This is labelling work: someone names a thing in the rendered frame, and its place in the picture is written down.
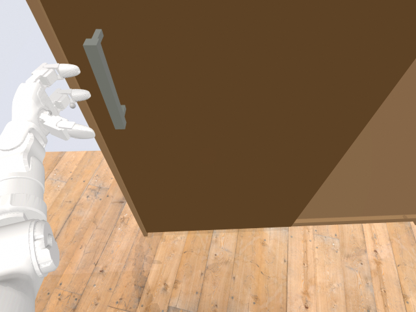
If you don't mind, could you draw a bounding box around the handle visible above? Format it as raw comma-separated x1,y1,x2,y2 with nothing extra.
83,29,127,129

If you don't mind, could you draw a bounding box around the left robot hand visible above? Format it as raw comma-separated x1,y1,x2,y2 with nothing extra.
12,63,95,141

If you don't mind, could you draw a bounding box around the left robot forearm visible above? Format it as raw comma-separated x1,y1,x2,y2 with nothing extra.
0,120,47,227

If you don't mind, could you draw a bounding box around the robot left upper arm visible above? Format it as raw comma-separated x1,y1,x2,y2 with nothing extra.
0,219,60,312

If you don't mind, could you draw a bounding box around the wardrobe door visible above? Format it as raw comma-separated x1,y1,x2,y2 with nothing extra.
40,0,416,233
297,59,416,219

